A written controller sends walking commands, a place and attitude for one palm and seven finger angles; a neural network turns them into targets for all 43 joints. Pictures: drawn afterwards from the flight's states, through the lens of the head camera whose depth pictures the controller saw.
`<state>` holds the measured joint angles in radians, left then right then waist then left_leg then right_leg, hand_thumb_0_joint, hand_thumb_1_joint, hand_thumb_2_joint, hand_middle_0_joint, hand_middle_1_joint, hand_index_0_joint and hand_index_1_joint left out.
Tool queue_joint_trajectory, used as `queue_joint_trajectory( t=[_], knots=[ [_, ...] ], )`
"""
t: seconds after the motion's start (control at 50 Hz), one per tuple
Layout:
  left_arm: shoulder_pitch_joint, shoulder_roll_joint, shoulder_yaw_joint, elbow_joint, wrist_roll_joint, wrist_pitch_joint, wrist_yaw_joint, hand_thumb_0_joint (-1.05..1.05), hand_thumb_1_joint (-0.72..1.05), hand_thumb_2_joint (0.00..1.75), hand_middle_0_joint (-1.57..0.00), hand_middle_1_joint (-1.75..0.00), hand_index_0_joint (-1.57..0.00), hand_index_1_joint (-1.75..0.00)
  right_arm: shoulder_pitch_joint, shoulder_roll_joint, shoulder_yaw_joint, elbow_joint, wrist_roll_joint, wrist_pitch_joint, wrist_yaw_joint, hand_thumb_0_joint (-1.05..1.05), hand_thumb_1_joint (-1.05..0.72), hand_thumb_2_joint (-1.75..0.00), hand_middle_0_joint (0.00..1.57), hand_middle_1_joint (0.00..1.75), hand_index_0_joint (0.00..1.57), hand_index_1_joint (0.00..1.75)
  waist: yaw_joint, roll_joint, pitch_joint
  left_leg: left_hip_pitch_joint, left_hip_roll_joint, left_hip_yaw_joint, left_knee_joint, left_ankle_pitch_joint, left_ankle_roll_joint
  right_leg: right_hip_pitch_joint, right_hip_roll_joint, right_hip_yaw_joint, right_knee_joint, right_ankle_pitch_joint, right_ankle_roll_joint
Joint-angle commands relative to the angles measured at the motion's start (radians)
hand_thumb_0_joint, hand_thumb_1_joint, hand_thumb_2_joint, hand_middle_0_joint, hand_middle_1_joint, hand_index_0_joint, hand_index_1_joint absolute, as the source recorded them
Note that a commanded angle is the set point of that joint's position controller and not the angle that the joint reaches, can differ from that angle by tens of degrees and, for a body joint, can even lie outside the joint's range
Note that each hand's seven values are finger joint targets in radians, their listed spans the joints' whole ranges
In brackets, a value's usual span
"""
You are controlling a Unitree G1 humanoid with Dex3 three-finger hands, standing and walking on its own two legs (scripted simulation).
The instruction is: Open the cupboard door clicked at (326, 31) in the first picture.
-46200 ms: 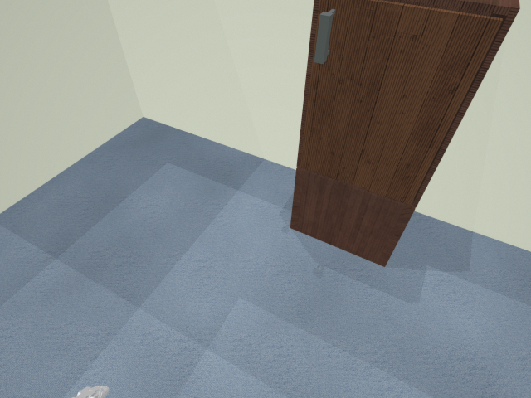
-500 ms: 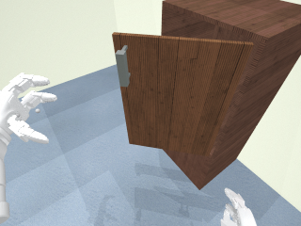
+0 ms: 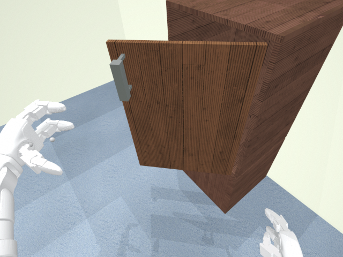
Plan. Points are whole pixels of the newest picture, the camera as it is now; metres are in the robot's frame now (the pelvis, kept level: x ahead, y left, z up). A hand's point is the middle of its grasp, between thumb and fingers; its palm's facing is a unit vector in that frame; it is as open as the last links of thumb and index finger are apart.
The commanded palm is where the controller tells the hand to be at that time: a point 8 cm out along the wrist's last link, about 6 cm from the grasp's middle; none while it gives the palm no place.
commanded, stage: move the hooked fingers beside the handle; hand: left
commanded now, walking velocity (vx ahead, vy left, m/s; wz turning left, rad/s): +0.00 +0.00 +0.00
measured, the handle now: (123, 77) +0.55 +0.19 +0.16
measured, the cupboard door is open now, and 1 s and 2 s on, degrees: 43 43 43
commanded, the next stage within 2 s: none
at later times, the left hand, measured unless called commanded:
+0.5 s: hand (67, 116) +0.36 +0.27 +0.18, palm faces -0.03 -1.00 -0.03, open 14.0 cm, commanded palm +0.33 +0.31 +0.18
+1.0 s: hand (86, 100) +0.43 +0.25 +0.17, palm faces -0.03 -1.00 -0.01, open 14.0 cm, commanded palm +0.41 +0.31 +0.17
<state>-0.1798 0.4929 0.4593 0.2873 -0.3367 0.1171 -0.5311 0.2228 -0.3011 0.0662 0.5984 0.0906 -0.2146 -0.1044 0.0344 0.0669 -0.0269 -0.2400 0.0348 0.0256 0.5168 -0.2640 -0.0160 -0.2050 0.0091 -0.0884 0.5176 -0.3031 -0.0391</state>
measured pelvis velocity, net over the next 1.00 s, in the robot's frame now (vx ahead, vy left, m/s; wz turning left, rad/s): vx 0.01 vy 0.02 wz -0.01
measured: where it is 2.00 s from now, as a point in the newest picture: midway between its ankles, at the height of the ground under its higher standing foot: outside the picture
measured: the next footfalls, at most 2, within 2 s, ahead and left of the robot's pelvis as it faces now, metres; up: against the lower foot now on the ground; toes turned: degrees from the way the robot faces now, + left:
none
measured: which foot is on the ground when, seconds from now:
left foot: down 0.00-1.00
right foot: down 0.00-1.00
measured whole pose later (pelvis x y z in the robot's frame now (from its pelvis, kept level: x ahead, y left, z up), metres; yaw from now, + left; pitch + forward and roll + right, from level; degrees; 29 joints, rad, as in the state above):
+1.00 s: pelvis +0.01 +0.02 +0.00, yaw -1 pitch +4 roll +0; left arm -0.68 0.51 0.37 0.82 -0.21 -0.01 -0.40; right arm 0.31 -0.30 0.06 0.65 0.07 -0.15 -0.10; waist -0.05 0.02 -0.03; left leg -0.33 0.01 0.05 0.53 -0.27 0.02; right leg -0.30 -0.01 -0.06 0.52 -0.29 -0.01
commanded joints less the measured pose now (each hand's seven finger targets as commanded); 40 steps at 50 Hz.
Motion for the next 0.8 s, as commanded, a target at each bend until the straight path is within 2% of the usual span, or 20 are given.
queue_joint_trajectory(
  t=[0.0, 0.06, 0.08, 0.12, 0.16, 0.18, 0.24, 0.3, 0.34, 0.38, 0.4, 0.44, 0.46, 0.48, 0.5, 0.58, 0.64, 0.7, 0.76, 0.78],
  knots=[
    [-0.301, 0.354, 0.173, -0.234, -0.043, -0.106, 0.013, 0.0, -0.5, 0.3, -0.3, -1.2, -0.3, -1.2, -0.116, -0.097, -0.048, -0.169, -0.002, -0.055, -0.005, 0.0, -0.9, -0.9, 0.2, 0.3, 0.2, 0.3, 0.008, -0.06, -0.242, 0.089, -0.048, -0.027, -0.007, 0.223, 0.056, 0.072, -0.047, 0.118, -0.069, 0.428, 0.071],
    [-0.35, 0.329, 0.135, -0.178, -0.027, -0.104, 0.028, 0.0, -0.5, 0.3, -0.3, -1.2, -0.3, -1.2, -0.105, -0.098, -0.05, -0.151, 0.002, -0.055, -0.013, 0.0, -0.9, -0.9, 0.2, 0.3, 0.2, 0.3, -0.013, -0.004, -0.168, 0.089, -0.045, -0.019, -0.013, 0.177, 0.054, -0.006, -0.036, 0.104, -0.09, 0.321, 0.056],
    [-0.381, 0.333, 0.121, -0.149, -0.023, -0.098, 0.032, 0.0, -0.5, 0.3, -0.3, -1.2, -0.3, -1.2, -0.097, -0.1, -0.048, -0.144, 0.003, -0.05, -0.015, 0.0, -0.9, -0.9, 0.2, 0.3, 0.2, 0.3, -0.017, -0.018, -0.122, 0.066, -0.042, -0.024, -0.014, 0.158, 0.052, -0.015, -0.04, 0.116, -0.1, 0.281, 0.056],
    [-0.422, 0.33, 0.096, -0.062, -0.004, -0.082, 0.034, 0.0, -0.5, 0.3, -0.3, -1.2, -0.3, -1.2, -0.084, -0.111, -0.052, -0.131, 0.006, -0.046, -0.021, 0.0, -0.9, -0.9, 0.2, 0.3, 0.2, 0.3, -0.034, -0.033, -0.083, 0.051, -0.039, -0.028, -0.019, 0.121, 0.055, -0.066, -0.032, 0.112, -0.113, 0.203, 0.053],
    [-0.484, 0.297, 0.037, -0.073, 0.011, -0.081, 0.031, 0.0, -0.5, 0.3, -0.3, -1.2, -0.3, -1.2, -0.081, -0.111, -0.053, -0.137, 0.009, -0.05, -0.028, 0.0, -0.9, -0.9, 0.2, 0.3, 0.2, 0.3, -0.043, 0.003, -0.119, 0.08, -0.042, -0.03, -0.024, 0.119, 0.056, -0.073, -0.028, 0.091, -0.105, 0.187, 0.043],
    [-0.53, 0.279, 0.003, -0.092, 0.01, -0.087, 0.031, 0.0, -0.5, 0.3, -0.3, -1.2, -0.3, -1.2, -0.088, -0.107, -0.05, -0.14, 0.01, -0.049, -0.031, 0.0, -0.9, -0.9, 0.2, 0.3, 0.2, 0.3, -0.048, 0.021, -0.135, 0.094, -0.041, -0.03, -0.02, 0.124, 0.056, -0.059, -0.032, 0.102, -0.107, 0.184, 0.04],
    [-0.589, 0.294, 0.003, -0.098, 0.019, -0.116, 0.034, 0.0, -0.5, 0.3, -0.3, -1.2, -0.3, -1.2, -0.072, -0.11, -0.052, -0.137, 0.005, -0.055, -0.035, 0.0, -0.9, -0.9, 0.2, 0.3, 0.2, 0.3, -0.052, 0.034, -0.216, 0.141, -0.044, -0.038, -0.024, 0.144, 0.061, -0.052, -0.019, 0.076, -0.093, 0.205, 0.03],
    [-0.615, 0.317, 0.033, -0.056, 0.014, -0.143, 0.043, 0.0, -0.5, 0.3, -0.3, -1.2, -0.3, -1.2, -0.057, -0.113, -0.049, -0.126, 0.0, -0.054, -0.031, 0.0, -0.9, -0.9, 0.2, 0.3, 0.2, 0.3, -0.044, -0.014, -0.242, 0.137, -0.041, -0.048, -0.033, 0.171, 0.059, -0.025, -0.013, 0.063, -0.085, 0.237, 0.024],
    [-0.582, 0.323, 0.057, -0.01, 0.015, -0.143, 0.052, 0.0, -0.5, 0.3, -0.3, -1.2, -0.3, -1.2, -0.051, -0.114, -0.052, -0.122, -0.003, -0.055, -0.027, 0.0, -0.9, -0.9, 0.2, 0.3, 0.2, 0.3, -0.032, -0.015, -0.247, 0.129, -0.042, -0.045, -0.033, 0.181, 0.059, -0.022, -0.016, 0.061, -0.078, 0.26, 0.022],
    [-0.553, 0.333, 0.065, 0.05, 0.025, -0.126, 0.066, 0.0, -0.5, 0.3, -0.3, -1.2, -0.3, -1.2, -0.044, -0.118, -0.049, -0.122, -0.004, -0.046, -0.021, 0.0, -0.9, -0.9, 0.2, 0.3, 0.2, 0.3, -0.015, -0.022, -0.213, 0.098, -0.042, -0.047, -0.046, 0.189, 0.054, -0.01, -0.018, 0.051, -0.076, 0.262, 0.016],
    [-0.567, 0.311, 0.049, 0.06, 0.031, -0.119, 0.068, 0.0, -0.5, 0.3, -0.3, -1.2, -0.3, -1.2, -0.046, -0.116, -0.05, -0.125, -0.002, -0.046, -0.016, 0.0, -0.9, -0.9, 0.2, 0.3, 0.2, 0.3, -0.019, -0.021, -0.203, 0.098, -0.039, -0.042, -0.053, 0.193, 0.055, -0.027, -0.016, 0.049, -0.076, 0.269, 0.018],
    [-0.542, 0.334, 0.067, 0.105, 0.045, -0.098, 0.079, 0.0, -0.5, 0.3, -0.3, -1.2, -0.3, -1.2, -0.03, -0.124, -0.056, -0.127, -0.003, -0.036, -0.013, 0.0, -0.9, -0.9, 0.2, 0.3, 0.2, 0.3, -0.015, -0.034, -0.196, 0.079, -0.036, -0.04, -0.052, 0.197, 0.055, -0.033, -0.017, 0.046, -0.071, 0.268, 0.019],
    [-0.583, 0.312, 0.033, 0.092, 0.054, -0.096, 0.081, 0.0, -0.5, 0.3, -0.3, -1.2, -0.3, -1.2, -0.031, -0.124, -0.054, -0.128, 0.0, -0.031, -0.012, 0.0, -0.9, -0.9, 0.2, 0.3, 0.2, 0.3, -0.026, -0.01, -0.185, 0.08, -0.034, -0.038, -0.055, 0.191, 0.053, -0.048, -0.018, 0.046, -0.074, 0.259, 0.018],
    [-0.606, 0.314, 0.029, 0.085, 0.057, -0.098, 0.086, 0.0, -0.5, 0.3, -0.3, -1.2, -0.3, -1.2, -0.026, -0.123, -0.056, -0.13, -0.002, -0.028, -0.011, 0.0, -0.9, -0.9, 0.2, 0.3, 0.2, 0.3, -0.025, -0.009, -0.187, 0.087, -0.034, -0.04, -0.052, 0.204, 0.054, -0.034, -0.018, 0.047, -0.073, 0.265, 0.014],
    [-0.639, 0.293, 0.006, 0.059, 0.059, -0.104, 0.084, 0.0, -0.5, 0.3, -0.3, -1.2, -0.3, -1.2, -0.025, -0.121, -0.056, -0.137, -0.002, -0.03, -0.008, 0.0, -0.9, -0.9, 0.2, 0.3, 0.2, 0.3, -0.033, 0.008, -0.214, 0.106, -0.034, -0.04, -0.053, 0.217, 0.055, -0.04, -0.013, 0.046, -0.073, 0.276, 0.015],
    [-0.738, 0.336, 0.026, 0.037, 0.059, -0.151, 0.095, 0.0, -0.5, 0.3, -0.3, -1.2, -0.3, -1.2, 0.01, -0.128, -0.061, -0.119, -0.009, -0.021, -0.015, 0.0, -0.9, -0.9, 0.2, 0.3, 0.2, 0.3, -0.054, -0.009, -0.262, 0.138, -0.027, -0.046, -0.042, 0.232, 0.057, -0.033, -0.008, 0.046, -0.075, 0.275, 0.012],
    [-0.8, 0.284, -0.019, 0.05, 0.063, -0.177, 0.096, 0.0, -0.5, 0.3, -0.3, -1.2, -0.3, -1.2, 0.024, -0.124, -0.064, -0.103, -0.011, -0.025, -0.017, 0.0, -0.9, -0.9, 0.2, 0.3, 0.2, 0.3, -0.069, 0.047, -0.277, 0.175, -0.027, -0.051, -0.04, 0.252, 0.052, -0.062, -0.003, 0.042, -0.07, 0.283, 0.01],
    [-0.802, 0.283, -0.026, 0.119, 0.072, -0.168, 0.102, 0.0, -0.5, 0.3, -0.3, -1.2, -0.3, -1.2, 0.045, -0.132, -0.068, -0.081, -0.012, -0.019, -0.016, 0.0, -0.9, -0.9, 0.2, 0.3, 0.2, 0.3, -0.075, 0.025, -0.274, 0.171, -0.025, -0.052, -0.038, 0.261, 0.053, -0.072, -0.003, 0.042, -0.072, 0.293, 0.01],
    [-0.826, 0.27, -0.046, 0.21, 0.084, -0.145, 0.109, 0.0, -0.5, 0.3, -0.3, -1.2, -0.3, -1.2, 0.058, -0.137, -0.069, -0.068, -0.012, -0.006, -0.014, 0.0, -0.9, -0.9, 0.2, 0.3, 0.2, 0.3, -0.08, 0.001, -0.231, 0.128, -0.026, -0.056, -0.044, 0.236, 0.05, -0.093, -0.007, 0.035, -0.07, 0.275, 0.01],
    [-0.819, 0.286, -0.039, 0.225, 0.089, -0.142, 0.112, 0.0, -0.5, 0.3, -0.3, -1.2, -0.3, -1.2, 0.063, -0.142, -0.072, -0.066, -0.012, 0.001, -0.012, 0.0, -0.9, -0.9, 0.2, 0.3, 0.2, 0.3, -0.072, -0.008, -0.239, 0.129, -0.026, -0.053, -0.039, 0.257, 0.051, -0.077, -0.01, 0.039, -0.069, 0.292, 0.006]
  ],
)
